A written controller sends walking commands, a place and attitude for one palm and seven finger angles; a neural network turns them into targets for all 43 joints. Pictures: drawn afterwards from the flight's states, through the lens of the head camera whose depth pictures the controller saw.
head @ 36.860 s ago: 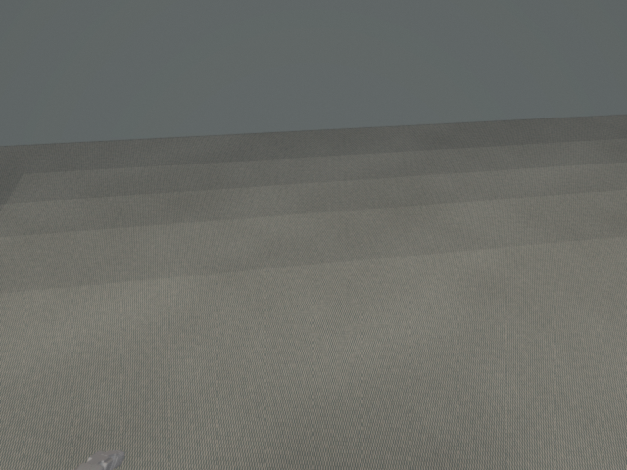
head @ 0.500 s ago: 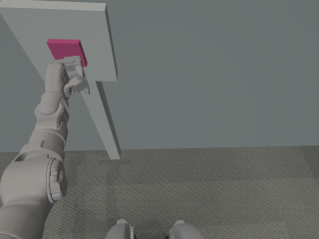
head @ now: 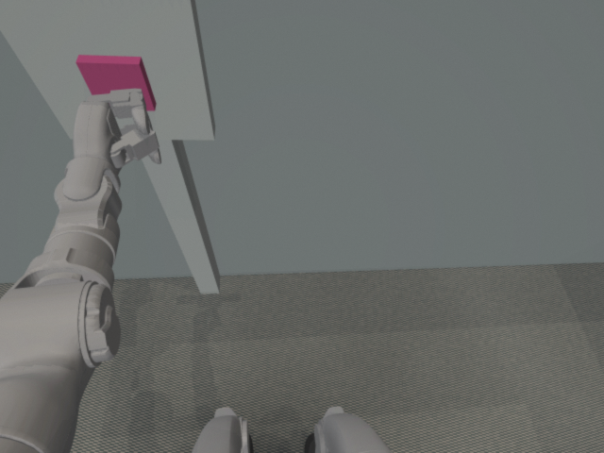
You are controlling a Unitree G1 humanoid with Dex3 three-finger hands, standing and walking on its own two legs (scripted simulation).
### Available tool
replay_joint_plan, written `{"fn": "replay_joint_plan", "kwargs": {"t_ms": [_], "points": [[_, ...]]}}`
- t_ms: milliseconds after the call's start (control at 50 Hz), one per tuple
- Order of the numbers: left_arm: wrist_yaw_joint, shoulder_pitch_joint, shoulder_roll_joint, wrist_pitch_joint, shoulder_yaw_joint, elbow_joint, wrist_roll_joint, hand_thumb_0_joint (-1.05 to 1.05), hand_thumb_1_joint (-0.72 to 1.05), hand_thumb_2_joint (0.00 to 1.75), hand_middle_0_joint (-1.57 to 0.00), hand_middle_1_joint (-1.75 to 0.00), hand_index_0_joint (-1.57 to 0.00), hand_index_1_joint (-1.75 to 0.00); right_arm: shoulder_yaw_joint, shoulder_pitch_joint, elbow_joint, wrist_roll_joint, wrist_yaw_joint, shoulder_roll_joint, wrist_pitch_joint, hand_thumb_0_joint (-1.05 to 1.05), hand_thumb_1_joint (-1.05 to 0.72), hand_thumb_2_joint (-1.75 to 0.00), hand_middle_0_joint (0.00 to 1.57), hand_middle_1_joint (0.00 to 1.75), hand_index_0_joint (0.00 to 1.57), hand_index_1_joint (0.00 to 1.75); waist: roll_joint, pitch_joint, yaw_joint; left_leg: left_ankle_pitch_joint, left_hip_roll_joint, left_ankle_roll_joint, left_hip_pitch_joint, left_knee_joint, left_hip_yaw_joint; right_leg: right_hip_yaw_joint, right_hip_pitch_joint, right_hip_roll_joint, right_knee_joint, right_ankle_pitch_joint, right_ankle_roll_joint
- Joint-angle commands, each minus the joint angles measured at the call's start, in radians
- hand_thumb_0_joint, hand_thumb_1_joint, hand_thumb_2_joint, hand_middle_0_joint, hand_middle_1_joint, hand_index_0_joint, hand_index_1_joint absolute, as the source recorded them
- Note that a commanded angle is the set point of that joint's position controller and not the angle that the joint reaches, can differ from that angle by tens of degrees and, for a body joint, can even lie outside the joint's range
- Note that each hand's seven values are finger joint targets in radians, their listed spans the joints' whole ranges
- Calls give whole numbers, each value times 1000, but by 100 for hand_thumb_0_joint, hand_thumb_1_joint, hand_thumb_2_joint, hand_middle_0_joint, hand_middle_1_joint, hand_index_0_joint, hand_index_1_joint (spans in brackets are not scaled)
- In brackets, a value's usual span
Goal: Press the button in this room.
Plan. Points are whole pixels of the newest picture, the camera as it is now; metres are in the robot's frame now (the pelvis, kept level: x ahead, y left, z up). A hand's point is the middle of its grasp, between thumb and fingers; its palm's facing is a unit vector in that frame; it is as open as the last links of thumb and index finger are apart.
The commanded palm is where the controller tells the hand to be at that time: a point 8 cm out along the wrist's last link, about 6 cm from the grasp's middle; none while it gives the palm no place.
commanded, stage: pull the fist back off the button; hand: left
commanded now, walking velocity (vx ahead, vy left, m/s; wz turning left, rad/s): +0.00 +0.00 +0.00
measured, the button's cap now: (120, 79) +0.57 +0.18 +0.13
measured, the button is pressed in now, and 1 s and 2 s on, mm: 13 0 0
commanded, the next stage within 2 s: draw the hand back to the body in 0.98 s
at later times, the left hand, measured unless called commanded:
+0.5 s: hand (151, 148) +0.48 +0.15 +0.10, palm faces -0.02 -1.00 -0.01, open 3.1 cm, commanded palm +0.45 +0.20 +0.10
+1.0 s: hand (144, 194) +0.42 +0.15 +0.09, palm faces -0.03 -1.00 -0.02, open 3.1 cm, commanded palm +0.40 +0.21 +0.10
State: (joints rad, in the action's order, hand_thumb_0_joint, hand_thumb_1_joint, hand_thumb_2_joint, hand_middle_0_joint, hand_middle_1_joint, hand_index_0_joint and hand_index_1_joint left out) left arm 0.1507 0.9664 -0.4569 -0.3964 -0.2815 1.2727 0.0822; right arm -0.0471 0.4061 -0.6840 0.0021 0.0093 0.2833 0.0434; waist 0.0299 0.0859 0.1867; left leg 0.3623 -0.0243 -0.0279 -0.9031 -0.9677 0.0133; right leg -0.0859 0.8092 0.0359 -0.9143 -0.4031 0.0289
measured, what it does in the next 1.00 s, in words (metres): stands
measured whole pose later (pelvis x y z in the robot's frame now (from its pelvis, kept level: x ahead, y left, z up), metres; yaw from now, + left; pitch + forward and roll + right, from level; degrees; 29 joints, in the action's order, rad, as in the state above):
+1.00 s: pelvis +0.04 +0.00 +0.02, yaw +0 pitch +10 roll -1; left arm 0.16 0.38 -0.25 -0.31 -0.16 0.64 0.19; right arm -0.03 0.27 -0.58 -0.04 0.01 0.26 0.00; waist 0.03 0.09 0.05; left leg 0.39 -0.01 -0.02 -0.64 -0.85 -0.01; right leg -0.06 0.56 0.03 -0.82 -0.43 0.03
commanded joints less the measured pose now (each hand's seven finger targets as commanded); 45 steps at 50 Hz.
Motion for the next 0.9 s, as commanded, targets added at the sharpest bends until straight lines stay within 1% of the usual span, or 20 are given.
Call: {"fn": "replay_joint_plan", "kwargs": {"t_ms": [0,40,80,100,160,220,260,300,400,460,500,520,540,600,640,720,740,820,860,880], "points": [[-20,639,-220,-62,-35,-270,22,0,90,90,-130,-150,-130,-150,63,127,59,-1,16,177,18,0,-90,-90,20,30,20,30,90,387,61,16,6,-12,371,135,67,76,-12,17,165,17,-14],[-18,625,-203,-63,-33,-275,20,0,90,90,-130,-150,-130,-150,66,129,63,2,13,178,16,0,-90,-90,20,30,20,30,109,408,52,-1,5,-9,406,138,77,66,7,18,153,26,-9],[-21,617,-179,-58,-23,-278,24,0,90,90,-130,-150,-130,-150,68,124,66,3,8,175,15,0,-90,-90,20,30,20,30,123,387,50,7,6,-7,413,142,76,62,19,18,156,23,-10],[-23,593,-194,-58,-39,-285,23,0,90,90,-130,-150,-130,-150,71,127,68,3,8,178,12,0,-90,-90,20,30,20,30,100,400,42,-9,3,-6,419,143,79,59,7,18,153,34,-8],[-21,551,-162,-61,-26,-305,24,0,90,90,-130,-150,-130,-150,73,121,80,4,1,173,5,0,-90,-90,20,30,20,30,107,418,27,-44,4,-5,443,141,75,58,-3,20,152,55,-6],[-19,476,-193,-61,-64,-314,28,0,90,90,-130,-150,-130,-150,76,117,91,2,0,171,-5,0,-90,-90,20,30,20,30,58,419,4,-68,8,-10,417,139,61,63,-64,22,156,76,-6],[-10,435,-155,-65,-39,-369,33,0,90,90,-130,-150,-130,-150,77,104,106,-4,-2,160,-12,0,-90,-90,20,30,20,30,96,446,-13,-121,8,-6,455,142,50,61,-83,21,153,120,-5],[-9,381,-159,-66,-53,-391,41,0,90,90,-130,-150,-130,-150,80,94,113,-8,-3,158,-21,0,-90,-90,20,30,20,30,76,427,-29,-132,6,-4,462,149,49,57,-100,23,157,131,-4],[-9,261,-69,-70,-1,-479,59,0,90,90,-130,-150,-130,-150,83,57,139,-19,-7,142,-30,0,-90,-90,20,30,20,30,75,397,-49,-169,8,-2,499,166,37,52,-128,26,166,176,-2],[-10,159,-82,-54,-19,-488,64,0,90,90,-130,-150,-130,-150,84,48,148,-23,-6,142,-38,0,-90,-90,20,30,20,30,23,374,-67,-197,10,-5,477,172,29,53,-172,25,166,221,-3],[-5,84,-75,-35,-24,-508,71,0,90,90,-130,-150,-130,-150,84,35,165,-28,-6,138,-43,0,-90,-90,20,30,20,30,8,358,-85,-199,15,-6,456,180,17,57,-207,23,172,243,-4],[-3,73,-74,-34,-20,-536,72,0,90,90,-130,-150,-130,-150,84,31,170,-29,-4,138,-44,0,-90,-90,20,30,20,30,13,361,-84,-223,16,-8,466,178,13,60,-223,21,172,270,-3],[-1,16,-84,-27,-42,-546,80,0,90,90,-130,-150,-130,-150,84,22,180,-31,-5,135,-46,0,-90,-90,20,30,20,30,-2,360,-105,-225,17,-6,458,186,10,60,-247,21,173,281,-4],[13,-32,-49,-20,-10,-644,94,0,90,90,-130,-150,-130,-150,84,-2,200,-36,-2,124,-46,0,-90,-90,20,30,20,30,-5,362,-102,-247,20,-11,469,188,-4,69,-287,18,182,331,-8],[22,-105,-21,-21,7,-715,104,0,90,90,-130,-150,-130,-150,85,-19,212,-40,-1,118,-42,0,-90,-90,20,30,20,30,34,376,-114,-303,19,-7,513,187,-5,66,-293,16,177,377,-5],[26,-134,37,-3,64,-784,120,0,90,90,-130,-150,-130,-150,86,-43,209,-46,3,117,-35,0,-90,-90,20,30,20,30,7,319,-96,-287,18,-8,524,192,4,59,-266,17,191,354,-8],[25,-134,36,-1,63,-809,122,0,90,90,-130,-150,-130,-150,86,-51,208,-45,3,117,-31,0,-90,-90,20,30,20,30,33,332,-100,-283,18,-5,539,197,5,59,-266,13,192,352,-8],[19,-205,30,7,65,-868,123,0,90,90,-130,-150,-130,-150,83,-73,210,-44,9,117,-22,0,-90,-90,20,30,20,30,17,324,-110,-289,21,-4,542,202,12,58,-288,9,193,354,-7],[16,-236,67,14,91,-887,124,0,90,90,-130,-150,-130,-150,80,-91,214,-46,9,109,-15,0,-90,-90,20,30,20,30,36,309,-112,-291,20,-2,556,207,15,54,-274,7,194,349,-7],[10,-204,32,13,69,-895,121,0,90,90,-130,-150,-130,-150,80,-91,206,-44,13,115,-15,0,-90,-90,20,30,20,30,18,308,-109,-277,20,0,545,208,20,54,-277,5,194,338,-7]]}}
